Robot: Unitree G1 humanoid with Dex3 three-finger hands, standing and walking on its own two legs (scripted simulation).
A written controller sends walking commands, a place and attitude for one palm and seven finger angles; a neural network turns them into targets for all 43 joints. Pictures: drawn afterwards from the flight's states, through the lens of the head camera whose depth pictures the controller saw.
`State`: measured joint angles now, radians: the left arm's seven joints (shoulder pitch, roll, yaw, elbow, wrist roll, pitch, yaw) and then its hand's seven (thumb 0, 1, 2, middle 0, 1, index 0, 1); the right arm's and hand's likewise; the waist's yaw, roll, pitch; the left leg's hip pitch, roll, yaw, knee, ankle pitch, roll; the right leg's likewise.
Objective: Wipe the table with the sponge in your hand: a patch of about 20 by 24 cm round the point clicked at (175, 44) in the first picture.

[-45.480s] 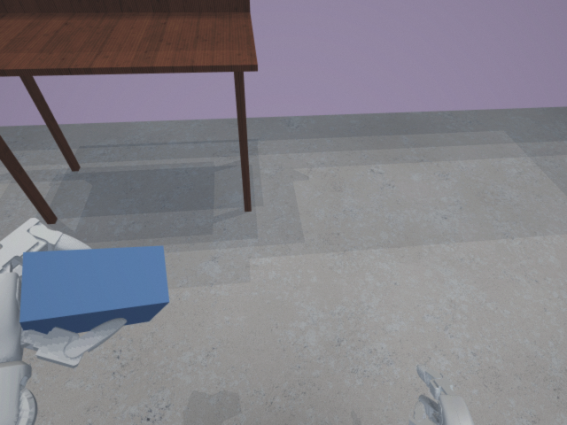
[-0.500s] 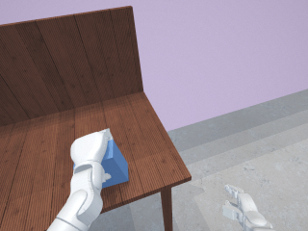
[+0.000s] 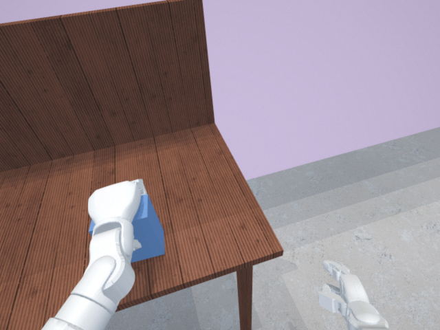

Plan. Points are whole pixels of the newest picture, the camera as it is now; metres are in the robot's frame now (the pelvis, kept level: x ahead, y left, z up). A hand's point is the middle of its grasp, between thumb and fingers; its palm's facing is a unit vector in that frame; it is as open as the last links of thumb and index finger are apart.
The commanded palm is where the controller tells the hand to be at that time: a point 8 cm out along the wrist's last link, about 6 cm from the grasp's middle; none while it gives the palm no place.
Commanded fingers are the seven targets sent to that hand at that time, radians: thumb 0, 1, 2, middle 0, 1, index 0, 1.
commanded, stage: wipe forward along the middle lane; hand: left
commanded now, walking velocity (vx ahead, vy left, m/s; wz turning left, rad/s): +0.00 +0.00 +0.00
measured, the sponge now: (134, 237) +0.28 +0.23 +0.02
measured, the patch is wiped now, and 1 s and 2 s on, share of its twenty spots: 1.00 1.00 1.00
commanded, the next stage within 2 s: slide back across to the first lane in 1.36 s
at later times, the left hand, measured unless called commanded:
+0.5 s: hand (130, 200) +0.33 +0.24 +0.07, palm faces -0.02 -0.06 -1.00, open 10.1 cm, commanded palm +0.31 +0.24 +0.10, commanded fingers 0.00 0.10 1.30 -1.20 -1.60 -1.20 -1.60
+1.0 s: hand (128, 183) +0.38 +0.27 +0.07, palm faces -0.08 -0.02 -1.00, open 10.1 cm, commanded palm +0.37 +0.26 +0.11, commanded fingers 0.00 0.10 1.30 -1.20 -1.60 -1.20 -1.60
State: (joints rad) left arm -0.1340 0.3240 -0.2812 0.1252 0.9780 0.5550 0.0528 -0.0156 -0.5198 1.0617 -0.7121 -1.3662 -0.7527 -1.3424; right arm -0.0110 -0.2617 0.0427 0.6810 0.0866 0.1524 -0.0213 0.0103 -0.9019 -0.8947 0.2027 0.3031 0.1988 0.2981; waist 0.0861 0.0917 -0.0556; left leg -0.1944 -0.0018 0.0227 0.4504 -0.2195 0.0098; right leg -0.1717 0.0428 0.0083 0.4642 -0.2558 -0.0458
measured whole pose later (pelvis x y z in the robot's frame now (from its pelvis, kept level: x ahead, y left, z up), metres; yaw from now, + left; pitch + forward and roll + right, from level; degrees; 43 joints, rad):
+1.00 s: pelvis +0.00 +0.00 +0.00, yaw +1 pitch +4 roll +0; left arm -0.57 0.39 -0.16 0.73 0.98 0.34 0.09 0.00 -0.54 1.07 -0.73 -1.36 -0.76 -1.34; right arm 0.15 -0.28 0.02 0.72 0.10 0.16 -0.07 0.01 -0.90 -0.89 0.20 0.30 0.20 0.30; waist 0.02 0.07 -0.09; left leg -0.35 0.00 0.00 0.50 -0.23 0.01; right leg -0.31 0.05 -0.01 0.48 -0.25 -0.05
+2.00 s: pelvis +0.03 +0.03 +0.00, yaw +2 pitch +6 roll -1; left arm -0.56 0.51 -0.08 0.70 0.99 0.26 0.02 0.00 -0.52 1.07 -0.71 -1.38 -0.74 -1.37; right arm 0.15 -0.28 0.01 0.68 0.09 0.16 -0.05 0.01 -0.90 -0.89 0.20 0.30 0.20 0.30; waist 0.02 0.05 -0.08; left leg -0.33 -0.03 0.00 0.49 -0.26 0.05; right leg -0.26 0.02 -0.01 0.42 -0.26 -0.01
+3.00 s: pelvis +0.02 +0.02 +0.00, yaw +2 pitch +3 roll -1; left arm -0.22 0.47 -0.07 0.32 0.96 0.31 0.07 -0.01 -0.50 1.06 -0.67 -1.41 -0.71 -1.40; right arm 0.09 -0.27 0.03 0.64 0.09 0.16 -0.02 0.01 -0.90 -0.89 0.20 0.30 0.20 0.30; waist 0.06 0.08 -0.07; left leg -0.28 -0.02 0.00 0.49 -0.25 0.04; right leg -0.22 0.02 -0.01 0.43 -0.26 -0.01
